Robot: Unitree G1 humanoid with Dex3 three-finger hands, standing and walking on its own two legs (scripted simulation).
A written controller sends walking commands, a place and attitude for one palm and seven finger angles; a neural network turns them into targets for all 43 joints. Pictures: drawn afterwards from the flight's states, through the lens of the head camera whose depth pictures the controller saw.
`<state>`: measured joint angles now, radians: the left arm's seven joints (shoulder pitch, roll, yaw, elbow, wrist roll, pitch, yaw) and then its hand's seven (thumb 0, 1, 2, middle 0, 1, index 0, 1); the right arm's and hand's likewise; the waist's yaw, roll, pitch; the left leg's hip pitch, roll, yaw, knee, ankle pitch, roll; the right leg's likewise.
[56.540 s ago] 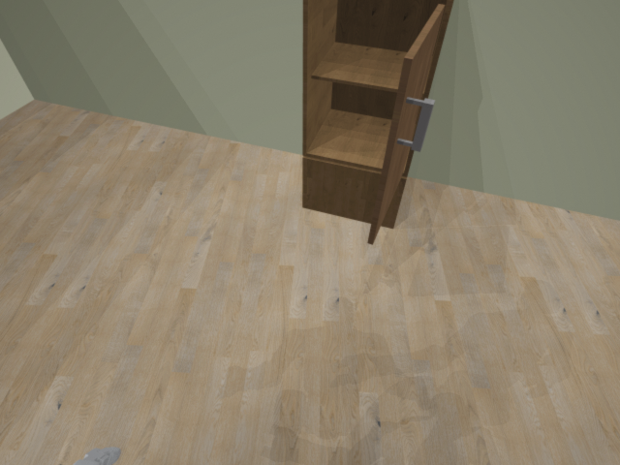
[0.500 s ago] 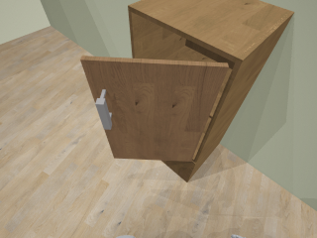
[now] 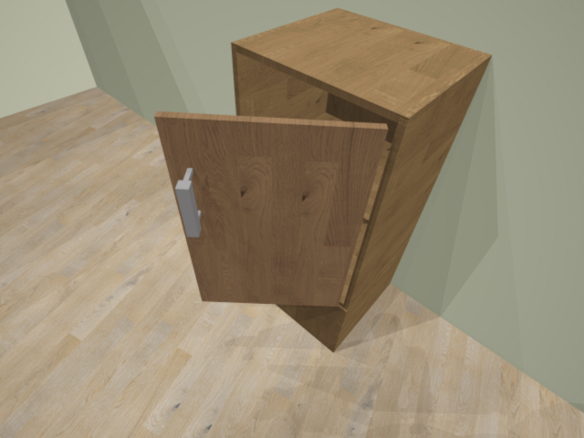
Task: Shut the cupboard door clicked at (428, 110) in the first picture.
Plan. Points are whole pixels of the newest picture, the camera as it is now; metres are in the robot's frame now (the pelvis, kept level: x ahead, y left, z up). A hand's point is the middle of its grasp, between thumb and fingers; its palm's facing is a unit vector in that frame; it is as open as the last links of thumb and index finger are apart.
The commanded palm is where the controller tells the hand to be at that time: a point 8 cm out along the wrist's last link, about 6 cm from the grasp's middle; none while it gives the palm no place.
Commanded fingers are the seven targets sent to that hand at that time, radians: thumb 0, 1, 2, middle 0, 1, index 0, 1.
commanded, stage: come to a stop and stand still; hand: left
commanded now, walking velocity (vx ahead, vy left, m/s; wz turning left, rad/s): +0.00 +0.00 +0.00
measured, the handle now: (191, 202) +0.53 +0.23 -0.01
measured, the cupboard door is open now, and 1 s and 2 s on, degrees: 40 40 40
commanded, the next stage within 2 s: look again from close up in 0.76 s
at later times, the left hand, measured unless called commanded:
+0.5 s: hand out of the picture -0.05 +0.20 -0.18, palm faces +0.02 -0.99 -0.17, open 7.3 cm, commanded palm none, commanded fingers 0.00 0.90 0.90 -0.20 -0.30 -0.20 -0.30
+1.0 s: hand out of the picture -0.08 +0.21 -0.18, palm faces +0.04 -0.99 -0.15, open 7.3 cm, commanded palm none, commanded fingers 0.00 0.90 0.90 -0.20 -0.30 -0.20 -0.30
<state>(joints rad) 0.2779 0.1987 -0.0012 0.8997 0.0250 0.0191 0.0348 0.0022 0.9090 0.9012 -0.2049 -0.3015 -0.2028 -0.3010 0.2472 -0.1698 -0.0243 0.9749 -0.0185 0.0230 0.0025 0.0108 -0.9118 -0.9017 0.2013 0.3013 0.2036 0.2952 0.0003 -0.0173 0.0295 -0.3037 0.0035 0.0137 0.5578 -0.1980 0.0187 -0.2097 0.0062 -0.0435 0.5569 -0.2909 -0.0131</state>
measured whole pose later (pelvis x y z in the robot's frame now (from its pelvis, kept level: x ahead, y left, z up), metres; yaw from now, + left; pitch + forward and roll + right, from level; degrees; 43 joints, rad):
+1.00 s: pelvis -0.03 +0.05 +0.01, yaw +0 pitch -2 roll -2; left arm 0.42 0.14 0.01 1.07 0.04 0.00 0.04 0.00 0.91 0.90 -0.20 -0.30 -0.20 -0.30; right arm 0.27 -0.14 -0.04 1.10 -0.01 0.02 -0.01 0.01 -0.93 -0.90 0.20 0.30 0.20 0.30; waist 0.01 -0.02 0.01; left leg -0.31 -0.05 0.05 0.43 -0.11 0.08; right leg -0.23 -0.03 0.02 0.46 -0.23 0.03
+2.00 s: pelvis -0.10 +0.11 +0.01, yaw -1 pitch -1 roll -2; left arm 0.41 0.15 0.04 1.07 0.04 -0.01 0.04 0.00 0.91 0.90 -0.20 -0.30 -0.20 -0.30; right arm 0.37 -0.14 -0.08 1.05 -0.02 0.04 0.02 0.01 -0.92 -0.90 0.20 0.30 0.20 0.30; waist -0.04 -0.03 0.02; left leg -0.55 0.04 0.05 1.05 -0.28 0.00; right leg 0.03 0.01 -0.10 0.30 -0.31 -0.02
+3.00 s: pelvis +0.13 +0.08 +0.00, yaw +2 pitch +0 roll -2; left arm 0.22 0.22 0.07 0.98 0.04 0.08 0.01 0.00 0.92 0.90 -0.20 -0.30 -0.20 -0.30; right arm 0.21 -0.13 -0.03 1.00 -0.03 -0.02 -0.05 0.01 -0.91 -0.90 0.20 0.30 0.20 0.29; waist -0.01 -0.08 0.07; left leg -0.30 0.06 0.15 0.64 -0.35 0.05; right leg -0.46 0.02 -0.03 1.08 -0.46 0.01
